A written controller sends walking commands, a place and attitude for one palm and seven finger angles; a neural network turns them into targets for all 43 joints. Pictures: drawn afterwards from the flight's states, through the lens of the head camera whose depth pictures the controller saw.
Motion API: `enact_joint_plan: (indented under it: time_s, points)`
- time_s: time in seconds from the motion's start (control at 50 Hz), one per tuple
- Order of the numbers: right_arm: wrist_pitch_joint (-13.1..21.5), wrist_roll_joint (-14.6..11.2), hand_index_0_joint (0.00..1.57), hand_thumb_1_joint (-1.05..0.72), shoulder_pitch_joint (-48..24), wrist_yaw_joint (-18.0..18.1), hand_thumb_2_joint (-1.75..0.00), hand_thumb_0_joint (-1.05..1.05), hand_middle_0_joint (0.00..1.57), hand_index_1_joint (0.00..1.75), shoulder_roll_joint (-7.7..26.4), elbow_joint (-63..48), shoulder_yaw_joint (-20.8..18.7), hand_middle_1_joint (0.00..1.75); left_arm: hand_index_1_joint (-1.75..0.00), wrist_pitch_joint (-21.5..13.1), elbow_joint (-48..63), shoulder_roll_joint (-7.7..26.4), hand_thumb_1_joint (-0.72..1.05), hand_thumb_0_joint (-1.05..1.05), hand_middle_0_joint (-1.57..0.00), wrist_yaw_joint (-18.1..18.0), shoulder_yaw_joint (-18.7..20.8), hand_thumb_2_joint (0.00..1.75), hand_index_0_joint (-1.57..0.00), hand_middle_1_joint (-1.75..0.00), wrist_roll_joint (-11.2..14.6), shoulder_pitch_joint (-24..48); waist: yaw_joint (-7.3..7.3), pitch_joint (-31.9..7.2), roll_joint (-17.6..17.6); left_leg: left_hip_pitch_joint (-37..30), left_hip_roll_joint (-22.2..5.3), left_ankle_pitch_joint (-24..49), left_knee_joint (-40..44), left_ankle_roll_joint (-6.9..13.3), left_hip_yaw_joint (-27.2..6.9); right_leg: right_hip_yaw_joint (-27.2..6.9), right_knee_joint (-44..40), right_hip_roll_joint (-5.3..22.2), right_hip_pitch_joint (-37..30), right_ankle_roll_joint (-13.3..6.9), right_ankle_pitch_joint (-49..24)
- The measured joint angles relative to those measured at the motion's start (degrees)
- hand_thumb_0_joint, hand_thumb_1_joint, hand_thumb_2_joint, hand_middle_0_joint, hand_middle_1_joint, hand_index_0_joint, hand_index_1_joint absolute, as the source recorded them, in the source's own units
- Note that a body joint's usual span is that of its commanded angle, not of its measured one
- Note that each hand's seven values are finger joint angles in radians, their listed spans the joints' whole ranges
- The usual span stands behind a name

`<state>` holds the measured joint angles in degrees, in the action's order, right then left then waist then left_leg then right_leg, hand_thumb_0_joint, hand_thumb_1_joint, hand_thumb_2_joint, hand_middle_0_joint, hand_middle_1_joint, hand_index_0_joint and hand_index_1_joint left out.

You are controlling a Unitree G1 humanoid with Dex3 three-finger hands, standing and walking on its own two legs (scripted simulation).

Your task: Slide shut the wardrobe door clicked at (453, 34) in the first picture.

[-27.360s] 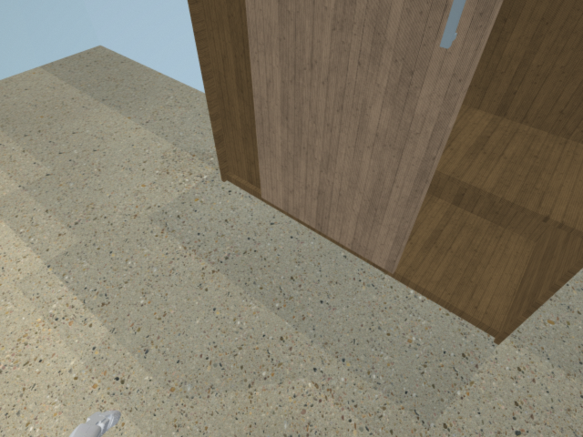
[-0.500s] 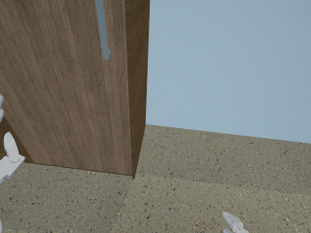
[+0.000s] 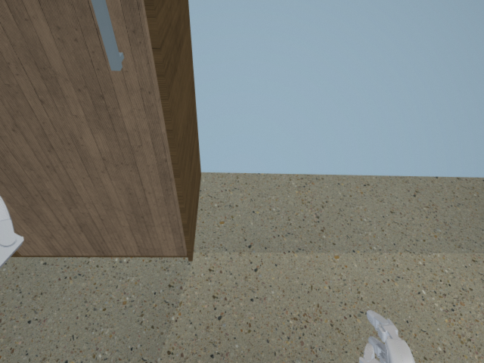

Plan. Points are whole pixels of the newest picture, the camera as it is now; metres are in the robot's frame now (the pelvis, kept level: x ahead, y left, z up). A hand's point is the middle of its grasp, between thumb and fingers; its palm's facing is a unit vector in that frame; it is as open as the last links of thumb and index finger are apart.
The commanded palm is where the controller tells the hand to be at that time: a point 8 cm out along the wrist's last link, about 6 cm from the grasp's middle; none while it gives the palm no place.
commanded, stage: stop stepping back and stand still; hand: left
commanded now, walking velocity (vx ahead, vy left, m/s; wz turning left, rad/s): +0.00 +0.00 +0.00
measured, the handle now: (104, 8) +0.65 +0.30 +0.28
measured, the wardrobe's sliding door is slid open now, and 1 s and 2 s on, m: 0.00 0.00 0.00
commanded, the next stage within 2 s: let the arm hang, fingers relaxed in 0.18 s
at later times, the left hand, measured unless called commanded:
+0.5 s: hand out of the picture +0.12 +0.23 -0.11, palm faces -0.03 -0.95 -0.32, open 7.4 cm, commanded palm none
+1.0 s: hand out of the picture +0.00 +0.26 -0.14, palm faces -0.01 -0.93 -0.36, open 7.4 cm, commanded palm none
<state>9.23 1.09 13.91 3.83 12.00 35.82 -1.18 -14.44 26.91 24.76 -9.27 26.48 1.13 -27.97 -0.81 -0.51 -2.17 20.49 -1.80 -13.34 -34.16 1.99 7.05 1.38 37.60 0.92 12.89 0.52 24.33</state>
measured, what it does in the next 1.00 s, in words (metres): stands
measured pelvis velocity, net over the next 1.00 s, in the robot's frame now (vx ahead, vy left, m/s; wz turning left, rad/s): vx -0.01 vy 0.01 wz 0.01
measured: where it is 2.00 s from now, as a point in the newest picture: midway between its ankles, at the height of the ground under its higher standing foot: outside the picture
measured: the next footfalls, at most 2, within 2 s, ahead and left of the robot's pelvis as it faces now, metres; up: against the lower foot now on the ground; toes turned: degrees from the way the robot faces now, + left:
none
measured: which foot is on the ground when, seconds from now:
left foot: down 0.00-1.00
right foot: down 0.00-1.00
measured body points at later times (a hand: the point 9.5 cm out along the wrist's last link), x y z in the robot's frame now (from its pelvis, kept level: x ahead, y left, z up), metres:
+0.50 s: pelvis -0.02 +0.02 +0.00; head -0.02 +0.00 +0.45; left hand +0.12 +0.28 -0.09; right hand +0.13 -0.26 -0.12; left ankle +0.05 +0.10 -0.73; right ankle -0.04 -0.11 -0.73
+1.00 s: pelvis -0.01 +0.01 +0.02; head -0.01 -0.01 +0.47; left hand +0.00 +0.31 -0.11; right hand +0.03 -0.26 -0.14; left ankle +0.05 +0.10 -0.73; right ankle -0.04 -0.11 -0.73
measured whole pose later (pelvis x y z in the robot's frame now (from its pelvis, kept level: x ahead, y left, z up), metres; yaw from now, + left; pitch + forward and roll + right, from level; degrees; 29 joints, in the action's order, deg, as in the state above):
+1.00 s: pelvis -0.01 +0.01 +0.02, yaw +1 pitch -2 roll -1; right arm -1.3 0.9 11.4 0.0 16.6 63.6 -1.1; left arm 0.0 -64.8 18.1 -0.6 0.3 -1.0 -13.9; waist -0.4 1.7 3.3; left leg 14.7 -1.3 -6.6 -23.2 2.4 6.4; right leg 2.9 22.7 0.5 5.6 0.2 15.1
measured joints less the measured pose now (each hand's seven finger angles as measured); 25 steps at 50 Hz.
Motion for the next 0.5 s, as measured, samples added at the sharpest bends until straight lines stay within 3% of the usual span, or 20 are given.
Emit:
enact_joint_plan:
  time_s: [0.14, 0.28, 0.32, 0.36, 0.42, 0.5]
  points:
    - [-1.2, -0.7, 0.20, -0.91, -1.0, -1.4, -0.90, 0.02, 0.20, 0.30, -2.0, -1.3, 2.7, 0.30, -0.30, 1.3, -0.5, -1.8, 0.89, 0.01, -0.21, 0.8, -1.4, 0.89, -0.21, -0.31, 0.9, -2.3, 0.42, -0.9, 4.2, 0.9, -1.3, 1.0, 1.2, -0.6, -0.8, 1.3, -6.8, -1.4, -1.4, -0.9, -4.4]
    - [-3.1, -0.8, 0.21, -0.91, 0.5, 0.1, -0.90, 0.02, 0.20, 0.30, -1.2, 0.7, 2.9, 0.30, -0.30, 3.6, -3.4, -3.8, 0.89, 0.01, -0.21, 1.1, -3.8, 0.89, -0.21, -0.31, 1.0, -2.8, 1.92, -2.2, 3.3, -1.0, -0.5, 0.6, 2.4, 0.1, -0.1, 0.7, -8.3, -0.7, -3.3, -0.1, -4.4]
    - [-2.3, -0.9, 0.20, -0.91, -0.5, -2.2, -0.90, 0.02, 0.20, 0.30, 1.0, 3.3, 2.2, 0.30, -0.30, 4.4, -11.4, -3.2, 0.89, 0.01, -0.21, 2.9, -7.2, 0.89, -0.21, -0.31, -0.5, 1.7, 2.18, -2.7, 4.1, 0.5, -0.3, 0.5, 1.1, 0.5, -0.6, 1.4, -6.1, -0.3, -1.6, 0.2, -4.3]
    - [-4.5, -0.8, 0.20, -0.90, -2.8, -3.8, -0.90, 0.02, 0.20, 0.30, 3.9, 5.7, 1.8, 0.30, -0.30, 9.1, -23.8, -3.3, 0.89, 0.00, -0.20, 5.4, -12.2, 0.89, -0.20, -0.30, -1.4, 6.9, 2.17, -2.9, 5.1, 2.2, 0.5, 0.1, -0.8, 1.2, -0.4, 1.3, -2.9, 0.6, 0.6, 0.4, -2.8]
    - [-7.3, -0.2, 0.20, -0.91, -6.2, -4.3, -0.90, 0.01, 0.20, 0.30, 6.8, 8.0, 1.3, 0.30, -0.30, 15.0, -43.1, -5.6, 0.90, 0.00, -0.20, 7.9, -19.2, 0.89, -0.20, -0.30, -2.2, 11.8, 0.70, -1.9, 6.7, 3.7, 1.1, -0.2, -2.6, 1.9, 0.2, 0.7, 0.2, 1.4, 2.7, 1.1, -1.4]
    - [-8.8, 0.2, 0.20, -0.91, -6.1, -4.5, -0.90, 0.01, 0.20, 0.30, 7.2, 10.6, 1.1, 0.30, -0.30, 17.3, -60.9, -10.0, 0.90, 0.01, -0.20, 9.8, -26.2, 0.89, -0.20, -0.30, -2.7, 12.4, -0.85, 0.1, 5.6, 2.5, 1.2, 1.3, -0.7, 1.6, 0.1, 0.8, -0.9, 1.4, 1.8, 0.7, -2.4]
